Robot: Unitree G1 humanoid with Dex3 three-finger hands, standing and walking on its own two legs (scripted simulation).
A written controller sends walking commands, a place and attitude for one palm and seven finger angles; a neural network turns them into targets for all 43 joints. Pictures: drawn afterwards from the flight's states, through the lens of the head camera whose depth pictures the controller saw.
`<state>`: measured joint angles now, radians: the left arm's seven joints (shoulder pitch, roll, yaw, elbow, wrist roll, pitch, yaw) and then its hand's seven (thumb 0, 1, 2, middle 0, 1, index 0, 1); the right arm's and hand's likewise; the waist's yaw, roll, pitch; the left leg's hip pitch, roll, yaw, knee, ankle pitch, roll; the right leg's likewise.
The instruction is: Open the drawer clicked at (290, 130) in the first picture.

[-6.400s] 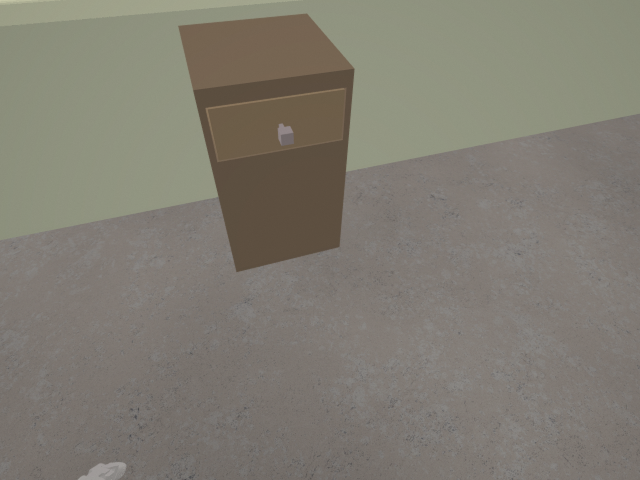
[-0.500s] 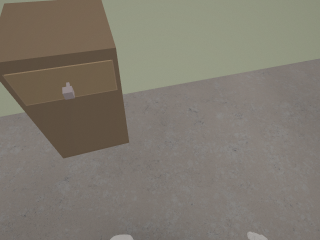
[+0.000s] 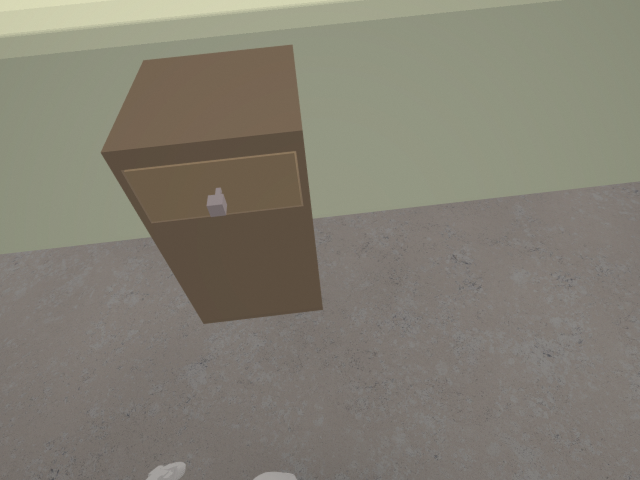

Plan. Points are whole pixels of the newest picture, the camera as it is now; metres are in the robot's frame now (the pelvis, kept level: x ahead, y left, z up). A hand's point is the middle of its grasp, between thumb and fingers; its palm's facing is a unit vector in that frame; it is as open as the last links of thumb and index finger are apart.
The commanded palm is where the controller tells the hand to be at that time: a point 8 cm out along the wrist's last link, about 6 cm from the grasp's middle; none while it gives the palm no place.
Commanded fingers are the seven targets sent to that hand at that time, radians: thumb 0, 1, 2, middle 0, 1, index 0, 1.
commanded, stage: turn to face it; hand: left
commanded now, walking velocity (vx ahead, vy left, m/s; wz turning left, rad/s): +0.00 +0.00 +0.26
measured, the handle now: (217, 200) +0.72 +0.29 -0.14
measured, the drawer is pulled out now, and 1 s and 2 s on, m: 0.00 0.00 0.00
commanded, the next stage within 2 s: take the last steps up to it in 0.02 s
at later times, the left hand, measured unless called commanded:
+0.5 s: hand out of the picture -0.03 +0.23 -0.17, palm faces +0.17 -0.97 -0.17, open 7.4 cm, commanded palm none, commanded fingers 0.00 0.90 0.90 -0.20 -0.30 -0.20 -0.30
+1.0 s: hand (216, 423) +0.23 +0.19 -0.16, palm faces +0.16 -0.96 -0.21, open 7.2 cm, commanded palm none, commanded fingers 0.00 0.90 0.90 -0.20 -0.30 -0.20 -0.30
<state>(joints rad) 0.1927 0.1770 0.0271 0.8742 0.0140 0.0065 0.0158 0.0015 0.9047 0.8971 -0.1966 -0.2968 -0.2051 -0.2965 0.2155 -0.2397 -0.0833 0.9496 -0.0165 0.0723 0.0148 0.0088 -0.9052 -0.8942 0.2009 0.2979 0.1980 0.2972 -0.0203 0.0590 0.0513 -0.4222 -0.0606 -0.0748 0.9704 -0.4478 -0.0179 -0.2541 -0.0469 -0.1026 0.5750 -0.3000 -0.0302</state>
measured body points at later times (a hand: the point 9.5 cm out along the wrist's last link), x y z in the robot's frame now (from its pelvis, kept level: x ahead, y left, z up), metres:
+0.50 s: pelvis +0.03 +0.04 +0.01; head +0.02 +0.06 +0.46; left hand -0.04 +0.28 -0.15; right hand +0.07 -0.18 -0.13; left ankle -0.04 +0.14 -0.73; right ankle +0.04 -0.09 -0.67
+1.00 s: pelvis +0.19 +0.00 +0.01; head +0.20 -0.01 +0.46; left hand +0.22 +0.24 -0.14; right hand +0.21 -0.23 -0.15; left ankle +0.17 +0.13 -0.68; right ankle +0.22 -0.08 -0.73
